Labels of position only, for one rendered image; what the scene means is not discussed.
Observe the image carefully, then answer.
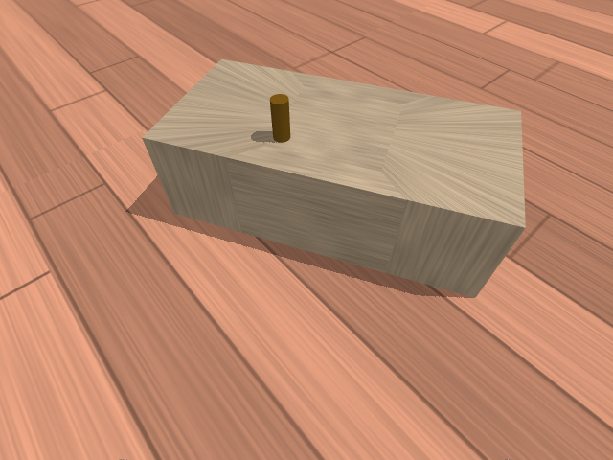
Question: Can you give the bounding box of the can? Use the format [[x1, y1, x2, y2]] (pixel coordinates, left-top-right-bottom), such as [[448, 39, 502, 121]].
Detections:
[[270, 94, 290, 143]]

